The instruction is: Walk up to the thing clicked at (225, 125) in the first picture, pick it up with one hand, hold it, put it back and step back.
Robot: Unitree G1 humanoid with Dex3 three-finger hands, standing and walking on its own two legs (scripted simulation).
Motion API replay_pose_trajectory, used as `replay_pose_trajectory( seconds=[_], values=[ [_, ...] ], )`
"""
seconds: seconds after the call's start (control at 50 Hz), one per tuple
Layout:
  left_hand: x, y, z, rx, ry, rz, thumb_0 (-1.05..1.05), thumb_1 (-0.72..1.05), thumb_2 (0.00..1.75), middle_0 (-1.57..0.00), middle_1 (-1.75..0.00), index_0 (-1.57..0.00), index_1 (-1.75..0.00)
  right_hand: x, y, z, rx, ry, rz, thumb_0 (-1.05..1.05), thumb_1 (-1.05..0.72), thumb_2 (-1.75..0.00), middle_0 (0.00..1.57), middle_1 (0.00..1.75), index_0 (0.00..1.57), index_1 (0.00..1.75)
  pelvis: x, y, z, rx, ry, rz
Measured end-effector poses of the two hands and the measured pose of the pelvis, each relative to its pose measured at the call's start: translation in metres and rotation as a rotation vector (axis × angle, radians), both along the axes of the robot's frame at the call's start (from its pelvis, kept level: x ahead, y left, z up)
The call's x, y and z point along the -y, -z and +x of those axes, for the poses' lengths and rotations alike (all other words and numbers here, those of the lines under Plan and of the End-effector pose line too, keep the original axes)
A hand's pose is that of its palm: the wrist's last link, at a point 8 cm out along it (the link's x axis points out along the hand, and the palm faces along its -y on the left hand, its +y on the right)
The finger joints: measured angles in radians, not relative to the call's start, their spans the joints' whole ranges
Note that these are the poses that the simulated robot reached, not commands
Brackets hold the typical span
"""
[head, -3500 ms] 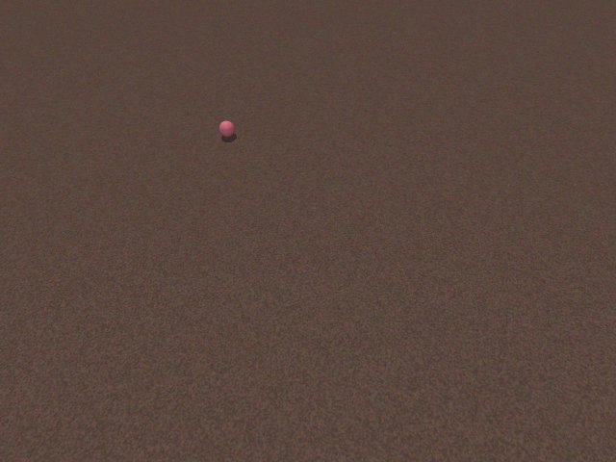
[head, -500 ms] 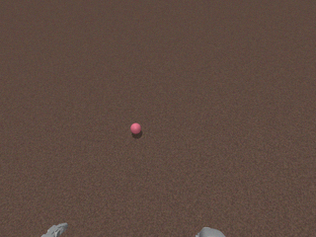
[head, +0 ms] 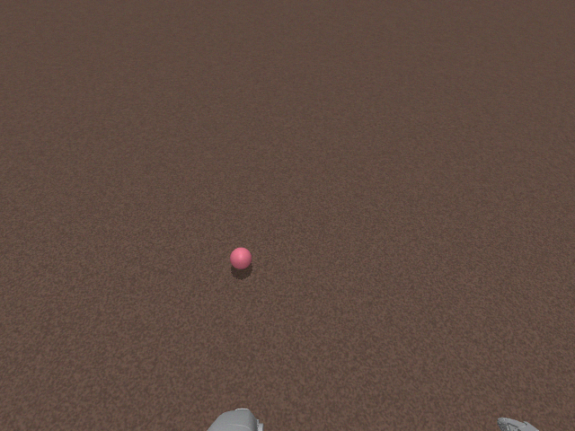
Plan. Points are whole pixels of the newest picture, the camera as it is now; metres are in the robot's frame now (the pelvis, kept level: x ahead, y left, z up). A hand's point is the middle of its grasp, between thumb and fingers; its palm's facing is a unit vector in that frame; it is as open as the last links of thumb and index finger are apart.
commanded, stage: walk up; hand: left
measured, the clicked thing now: (240, 258) +0.79 +0.22 -0.71
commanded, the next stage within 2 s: none
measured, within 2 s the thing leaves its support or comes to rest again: neither
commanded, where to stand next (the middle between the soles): +0.46 -0.01 m, yaw -1 degrees
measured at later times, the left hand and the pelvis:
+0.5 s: hand (158, 355) +0.23 +0.24 -0.11, palm faces -0.06 -0.90 -0.43, open 7.4 cm; pelvis +0.16 -0.04 +0.00, yaw -1 degrees
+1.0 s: hand (165, 310) +0.32 +0.26 -0.15, palm faces -0.02 -0.94 -0.35, open 7.4 cm; pelvis +0.30 -0.01 +0.00, yaw +0 degrees
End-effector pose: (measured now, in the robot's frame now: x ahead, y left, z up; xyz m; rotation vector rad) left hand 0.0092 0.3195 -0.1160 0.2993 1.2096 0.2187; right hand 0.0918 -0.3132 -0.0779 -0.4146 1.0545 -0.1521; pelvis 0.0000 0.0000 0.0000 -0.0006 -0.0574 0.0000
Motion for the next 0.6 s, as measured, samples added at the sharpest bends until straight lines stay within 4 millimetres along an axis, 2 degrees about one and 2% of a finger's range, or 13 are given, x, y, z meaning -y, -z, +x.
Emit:
replay_pose_trajectory(
  seconds=[0.08, 0.14, 0.22, 0.32, 0.42, 0.5, 0.6],
  values=[
    [0.001, -0.002, 0.039, -0.009, 0.039, -0.027, 0.00, 0.90, 0.90, -0.20, -0.30, -0.20, -0.30, -0.011, -0.013, 0.025, 0.070, 0.032, 0.003, 0.00, -0.91, -0.90, 0.20, 0.30, 0.20, 0.30, -0.009, -0.008, 0.025, 0.013, 0.001, -0.021],
    [0.000, -0.010, 0.070, 0.028, 0.058, -0.037, 0.00, 0.90, 0.90, -0.20, -0.30, -0.20, -0.30, -0.014, -0.021, 0.032, 0.064, 0.050, 0.004, 0.00, -0.91, -0.90, 0.20, 0.30, 0.20, 0.30, -0.010, -0.016, 0.042, 0.018, 0.002, -0.011],
    [-0.002, -0.019, 0.104, 0.051, 0.070, -0.030, 0.00, 0.90, 0.90, -0.20, -0.30, -0.20, -0.30, -0.010, -0.020, 0.036, 0.029, 0.068, 0.007, 0.00, -0.90, -0.90, 0.20, 0.30, 0.20, 0.30, -0.007, -0.020, 0.066, 0.021, 0.010, 0.004],
    [0.004, -0.031, 0.138, 0.021, 0.090, -0.001, 0.00, 0.90, 0.90, -0.20, -0.30, -0.20, -0.30, 0.005, -0.010, 0.045, -0.012, 0.103, 0.027, 0.00, -0.90, -0.90, 0.21, 0.30, 0.20, 0.30, 0.002, -0.021, 0.098, 0.011, 0.026, 0.023],
    [0.020, -0.041, 0.183, 0.024, 0.107, 0.051, 0.00, 0.90, 0.90, -0.20, -0.30, -0.20, -0.30, 0.031, 0.014, 0.061, -0.072, 0.132, 0.058, 0.01, -0.90, -0.90, 0.21, 0.30, 0.20, 0.30, 0.023, -0.013, 0.134, -0.008, 0.031, 0.048],
    [0.039, -0.046, 0.218, 0.078, 0.109, 0.096, 0.00, 0.90, 0.90, -0.20, -0.30, -0.20, -0.30, 0.049, 0.037, 0.087, -0.119, 0.131, 0.075, 0.01, -0.90, -0.90, 0.20, 0.30, 0.20, 0.30, 0.042, -0.005, 0.161, -0.005, 0.023, 0.013],
    [0.059, -0.062, 0.237, 0.106, 0.078, 0.094, 0.00, 0.90, 0.90, -0.20, -0.30, -0.20, -0.30, 0.053, 0.033, 0.132, -0.117, 0.098, 0.104, 0.01, -0.91, -0.90, 0.20, 0.30, 0.20, 0.30, 0.053, -0.018, 0.188, 0.001, 0.028, 0.044]
  ],
)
